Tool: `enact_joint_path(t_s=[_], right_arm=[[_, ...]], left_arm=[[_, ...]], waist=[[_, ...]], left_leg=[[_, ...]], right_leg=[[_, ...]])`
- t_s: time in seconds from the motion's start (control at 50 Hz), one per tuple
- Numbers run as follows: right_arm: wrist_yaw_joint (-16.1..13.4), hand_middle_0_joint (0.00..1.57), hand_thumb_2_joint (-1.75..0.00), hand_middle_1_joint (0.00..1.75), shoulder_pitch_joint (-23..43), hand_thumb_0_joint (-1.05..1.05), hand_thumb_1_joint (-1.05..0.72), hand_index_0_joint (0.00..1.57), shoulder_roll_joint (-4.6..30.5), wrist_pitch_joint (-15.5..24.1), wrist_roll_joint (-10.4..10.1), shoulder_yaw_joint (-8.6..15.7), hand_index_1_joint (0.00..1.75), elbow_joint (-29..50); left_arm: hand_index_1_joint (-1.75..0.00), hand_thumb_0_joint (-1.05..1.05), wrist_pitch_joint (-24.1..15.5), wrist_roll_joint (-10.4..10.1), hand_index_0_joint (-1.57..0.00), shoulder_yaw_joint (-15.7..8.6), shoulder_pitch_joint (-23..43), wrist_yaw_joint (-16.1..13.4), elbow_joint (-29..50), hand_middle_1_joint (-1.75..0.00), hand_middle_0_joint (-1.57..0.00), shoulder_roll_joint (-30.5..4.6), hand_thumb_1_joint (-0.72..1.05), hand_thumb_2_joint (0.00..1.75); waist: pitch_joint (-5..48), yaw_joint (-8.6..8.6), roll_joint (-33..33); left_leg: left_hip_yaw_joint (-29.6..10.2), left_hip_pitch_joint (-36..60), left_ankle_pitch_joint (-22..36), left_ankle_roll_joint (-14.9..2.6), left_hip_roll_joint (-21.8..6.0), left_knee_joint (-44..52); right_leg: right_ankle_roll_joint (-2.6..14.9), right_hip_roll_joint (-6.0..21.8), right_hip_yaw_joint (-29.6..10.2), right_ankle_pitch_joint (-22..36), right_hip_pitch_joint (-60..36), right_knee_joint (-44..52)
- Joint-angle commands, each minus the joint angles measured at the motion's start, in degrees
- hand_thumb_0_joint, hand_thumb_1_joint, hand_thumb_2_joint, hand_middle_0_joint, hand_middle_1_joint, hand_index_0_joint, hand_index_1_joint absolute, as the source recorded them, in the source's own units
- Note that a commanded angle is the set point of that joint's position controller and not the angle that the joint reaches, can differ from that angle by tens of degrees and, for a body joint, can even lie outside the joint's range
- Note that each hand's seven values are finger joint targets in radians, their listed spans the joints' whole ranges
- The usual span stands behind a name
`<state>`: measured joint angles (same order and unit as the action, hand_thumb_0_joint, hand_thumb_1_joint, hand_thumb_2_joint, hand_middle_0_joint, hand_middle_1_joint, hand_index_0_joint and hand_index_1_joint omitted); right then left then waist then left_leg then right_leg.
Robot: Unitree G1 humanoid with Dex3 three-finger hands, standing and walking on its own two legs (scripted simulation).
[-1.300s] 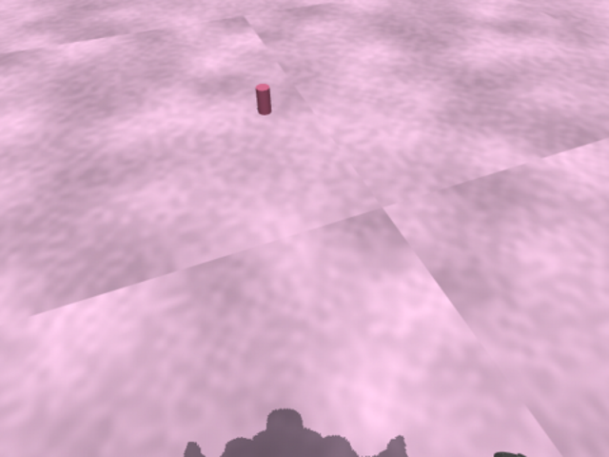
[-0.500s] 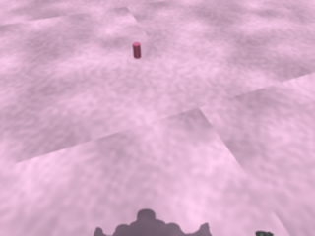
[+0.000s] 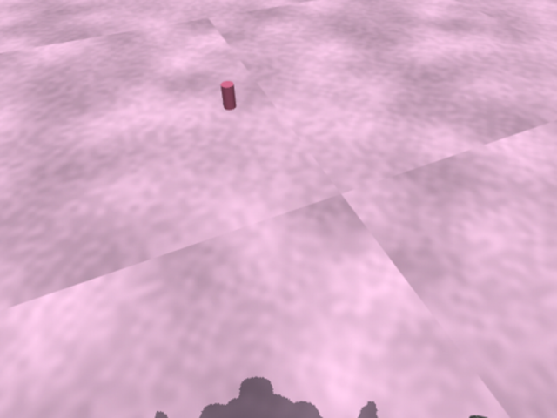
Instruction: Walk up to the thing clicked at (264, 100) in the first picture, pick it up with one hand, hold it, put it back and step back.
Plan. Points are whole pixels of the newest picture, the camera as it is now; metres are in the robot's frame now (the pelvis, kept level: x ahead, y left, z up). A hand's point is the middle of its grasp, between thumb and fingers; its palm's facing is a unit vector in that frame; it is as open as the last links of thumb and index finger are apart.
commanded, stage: walk up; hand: left
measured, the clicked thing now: (228, 95) +1.96 +0.29 -0.69
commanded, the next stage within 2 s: none
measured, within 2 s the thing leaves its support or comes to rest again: neither
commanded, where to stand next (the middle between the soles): +1.63 +0.07 m, yaw +2 degrees
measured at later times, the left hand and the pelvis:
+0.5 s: hand (137, 381) +0.20 +0.25 -0.16, palm faces +0.09 -0.93 -0.36, open 7.4 cm; pelvis +0.24 -0.03 -0.02, yaw +4 degrees
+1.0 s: hand (184, 176) +0.67 +0.24 -0.13, palm faces +0.02 -0.91 -0.42, open 7.4 cm; pelvis +0.56 -0.05 -0.03, yaw +4 degrees
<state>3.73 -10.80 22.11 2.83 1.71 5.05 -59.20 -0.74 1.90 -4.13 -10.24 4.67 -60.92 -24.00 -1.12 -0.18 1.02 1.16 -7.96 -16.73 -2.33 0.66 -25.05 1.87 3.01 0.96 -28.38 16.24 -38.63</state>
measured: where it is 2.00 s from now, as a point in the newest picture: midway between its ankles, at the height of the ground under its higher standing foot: (278, 218)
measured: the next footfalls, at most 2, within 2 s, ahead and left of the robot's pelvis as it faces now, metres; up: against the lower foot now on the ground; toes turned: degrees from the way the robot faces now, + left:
right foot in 0.08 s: +0.10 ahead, -0.15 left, +0.00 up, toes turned -5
left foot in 0.50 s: +0.42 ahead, +0.11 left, +0.00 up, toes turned +8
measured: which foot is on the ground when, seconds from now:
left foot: down 0.00-0.10, up 0.12-0.48, down 0.50-0.98, up 1.00-1.00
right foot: up 0.00-0.06, down 0.08-0.56, up 0.58-0.94, down 0.96-1.00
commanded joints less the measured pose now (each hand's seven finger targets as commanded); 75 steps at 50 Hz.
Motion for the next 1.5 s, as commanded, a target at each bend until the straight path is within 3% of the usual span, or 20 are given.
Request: enact_joint_path(t_s=[0.0,0.06,0.08,0.12,0.24,0.4,0.48,0.5,0.54,0.56,0.64,0.92,0.96,0.98,1.0,1.1,1.3,1.4,1.44,1.48], right_arm=[[-0.2,0.2,-0.9,0.3,4.7,0.0,-0.9,0.2,18.5,1.3,0.1,4.7,0.3,6.1],[0.2,0.2,-0.9,0.3,13.3,0.0,-0.9,0.2,13.5,0.7,0.2,3.4,0.3,8.9],[0.3,0.2,-0.9,0.3,13.1,0.0,-0.9,0.2,8.9,0.9,0.1,1.8,0.3,9.9],[-0.4,0.2,-0.9,0.3,11.0,0.0,-0.9,0.2,12.2,0.5,-0.1,1.8,0.3,10.6],[1.7,0.2,-0.9,0.3,2.6,0.0,-0.9,0.2,13.0,0.9,-1.1,1.5,0.3,5.4],[3.1,0.2,-0.9,0.3,13.6,0.0,-0.9,0.2,10.9,0.2,-0.4,1.0,0.3,12.8],[1.8,0.2,-0.9,0.3,-0.9,0.0,-0.9,0.2,12.4,0.3,0.8,2.9,0.3,9.7],[1.0,0.2,-0.9,0.3,-10.2,0.0,-0.9,0.2,15.0,0.6,1.7,4.2,0.3,7.2],[-0.3,0.2,-0.9,0.3,-16.8,0.0,-0.9,0.2,22.8,1.3,1.2,7.1,0.3,9.0],[-0.8,0.2,-0.9,0.3,-12.9,0.0,-0.9,0.2,21.9,1.4,-0.8,7.5,0.3,10.0],[-1.8,0.2,-0.9,0.3,-4.3,0.0,-0.9,0.2,14.9,2.5,-2.0,3.3,0.3,11.7],[-1.0,0.2,-0.9,0.3,-1.8,0.0,-0.9,0.2,15.6,3.8,-1.5,2.7,0.3,13.5],[-0.9,0.2,-0.9,0.3,-10.0,0.0,-0.9,0.2,8.7,3.5,-1.5,0.2,0.3,13.7],[-1.4,0.2,-0.9,0.3,-9.7,0.0,-0.9,0.2,13.2,3.3,-2.1,0.9,0.3,13.8],[-2.0,0.2,-0.9,0.3,-8.0,0.0,-0.9,0.2,15.4,3.1,-1.7,1.2,0.3,12.3],[-0.7,0.2,-0.9,0.3,-8.3,0.0,-0.9,0.2,12.5,1.5,-2.3,1.1,0.3,9.8],[2.0,0.2,-0.9,0.3,5.9,0.0,-0.9,0.2,10.4,1.6,-0.8,1.5,0.3,14.3],[0.9,0.2,-0.9,0.3,-9.4,0.0,-0.9,0.2,14.9,2.2,0.4,3.9,0.3,9.6],[-0.7,0.2,-0.9,0.3,-13.9,0.0,-0.9,0.2,21.4,2.8,0.5,5.5,0.3,10.8],[-0.9,0.2,-0.9,0.3,-8.9,0.0,-0.9,0.2,19.7,2.4,-2.3,5.2,0.3,11.9]], left_arm=[[-0.3,0.0,-3.3,-0.3,-0.2,-2.8,6.7,0.5,8.1,-0.3,-0.2,-12.5,0.9,0.9],[-0.3,0.0,-4.2,-0.2,-0.2,-4.6,-13.6,-0.9,0.4,-0.3,-0.2,-13.9,0.9,0.9],[-0.3,0.0,-4.5,0.4,-0.2,-6.1,-21.6,-1.9,-1.5,-0.3,-0.2,-18.6,0.9,0.9],[-0.3,0.0,-4.6,0.6,-0.2,-5.7,-9.4,-2.4,5.2,-0.3,-0.2,-21.4,0.9,0.9],[-0.3,0.0,-6.6,-1.8,-0.2,-2.8,-1.8,-2.7,8.8,-0.3,-0.2,-13.5,0.9,0.9],[-0.3,0.0,-6.1,-1.4,-0.2,-3.2,-4.9,-2.6,10.2,-0.3,-0.2,-17.0,0.9,0.9],[-0.3,0.0,-5.2,-2.4,-0.2,-3.1,-4.0,-3.4,10.8,-0.3,-0.2,-17.5,0.9,0.9],[-0.3,0.0,-4.7,-2.4,-0.2,-2.4,-6.9,-3.6,11.2,-0.3,-0.2,-15.4,0.9,0.9],[-0.3,0.0,-4.6,-4.1,-0.2,-1.2,-11.9,-3.7,12.9,-0.3,-0.2,-11.0,0.9,0.9],[-0.3,0.0,-4.7,-3.5,-0.2,-1.1,-8.6,-4.4,12.1,-0.3,-0.2,-15.7,0.9,0.9],[-0.3,0.0,-4.8,-3.8,-0.2,-0.3,-6.4,-2.4,12.1,-0.3,-0.2,-11.2,0.9,0.9],[-0.3,0.0,-4.4,-1.6,-0.2,-3.8,-8.4,-0.1,10.1,-0.3,-0.2,-12.5,0.9,0.9],[-0.3,0.0,-5.4,-0.9,-0.2,-6.5,-19.5,-1.7,8.6,-0.3,-0.2,-20.0,0.9,0.9],[-0.3,0.0,-5.4,-2.0,-0.2,-6.2,-18.7,-1.9,9.5,-0.3,-0.2,-21.9,0.9,0.9],[-0.3,0.0,-5.3,-2.5,-0.2,-6.0,-13.4,-2.4,11.1,-0.3,-0.2,-22.2,0.9,0.9],[-0.3,0.0,-6.0,-2.4,-0.2,-3.0,-4.4,-3.1,12.5,-0.3,-0.2,-13.9,0.9,0.9],[-0.3,0.0,-6.7,-1.5,-0.2,-3.4,-8.2,-2.7,13.9,-0.3,-0.2,-15.7,0.9,0.9],[-0.3,0.0,-5.6,-1.8,-0.2,-2.1,-8.5,-3.3,14.7,-0.3,-0.2,-13.7,0.9,0.9],[-0.3,0.0,-4.9,-2.7,-0.2,-0.1,-13.8,-3.3,15.0,-0.3,-0.2,-7.9,0.9,0.9],[-0.3,0.0,-4.6,-1.9,-0.2,-0.8,-9.8,-4.1,13.4,-0.3,-0.2,-15.1,0.9,0.9]], waist=[[-2.1,0.91,-11.5],[4.7,-10.33,-1.0],[6.4,-14.26,15.8],[-2.4,-7.78,9.7],[-7.5,-0.86,3.8],[-6.4,-3.1,4.6],[1.1,4.22,-1.9],[8.0,7.33,-6.6],[16.7,8.41,-21.8],[16.4,7.49,-13.3],[1.2,1.46,-3.1],[2.8,-5.56,-0.9],[9.6,-8.59,20.4],[9.9,-7.74,18.6],[8.1,-6.64,15.0],[-0.5,0.22,8.7],[-2.3,-3.05,4.5],[5.3,4.82,-6.2],[7.8,5.14,-19.3],[2.9,4.37,-7.9]], left_leg=[[-21.4,4.0,-23.0,-11.15,-18.6,17.3],[-2.7,-16.1,-15.3,-4.11,-6.4,-5.2],[4.0,-31.1,-18.4,-1.46,1.2,-25.2],[-8.9,-38.1,-12.7,1.5,0.3,-37.5],[-7.7,-28.9,6.1,1.38,-4.0,-30.8],[1.3,-16.6,14.5,1.18,-4.9,-8.1],[5.5,-1.9,11.1,-2.64,-0.4,-3.4],[4.5,12.9,6.2,-5.83,0.9,-3.4],[-42.4,36.4,-0.5,-16.52,-22.9,3.8],[-44.2,32.2,-2.2,-19.13,-25.6,6.2],[-12.1,2.7,18.4,-8.56,-15.5,9.9],[1.2,-7.9,18.2,-5.5,-10.3,-7.7],[4.5,-22.7,-5.2,-1.37,0.9,-40.1],[1.0,-32.0,-14.0,-0.42,2.2,-46.6],[-2.9,-32.3,-12.8,-0.12,-1.5,-50.6],[-5.7,-20.1,2.0,-0.54,-5.0,-39.0],[0.9,-16.2,12.5,1.49,-5.7,-8.6],[1.1,7.9,4.7,-3.34,-2.9,-4.4],[-37.5,19.9,-15.2,-9.58,-23.2,8.1],[-34.3,10.5,-10.2,-11.63,-23.7,10.7]], right_leg=[[-0.39,3.9,-2.1,1.0,10.3,2.8],[-0.56,-1.2,4.9,16.2,-25.0,14.4],[0.65,5.5,-6.0,4.8,-36.7,21.2],[8.28,24.1,-36.4,-22.7,-22.8,36.4],[4.63,9.9,-5.3,12.5,-15.4,32.1],[6.49,11.1,2.3,25.4,-12.1,32.6],[6.04,10.4,6.2,48.7,-16.0,9.7],[3.91,6.8,8.5,47.6,-8.9,-7.0],[-0.33,-8.8,0.7,-0.3,22.8,-33.7],[1.96,-2.7,-6.8,-0.5,23.3,-38.2],[1.27,2.2,-7.7,11.1,12.9,-27.6],[1.2,0.2,4.6,23.0,-14.1,6.2],[4.84,13.2,-17.7,6.7,-30.0,14.7],[11.25,22.8,-39.5,7.1,-34.0,23.0],[14.66,25.0,-43.1,4.5,-28.3,25.2],[6.88,9.7,-8.4,20.5,-5.1,23.7],[7.68,11.5,-0.9,23.6,-8.2,23.0],[5.03,6.9,3.1,29.7,-0.5,-3.0],[1.15,-5.6,0.8,-1.6,22.4,-28.4],[1.94,-0.1,-6.0,2.8,22.0,-32.6]])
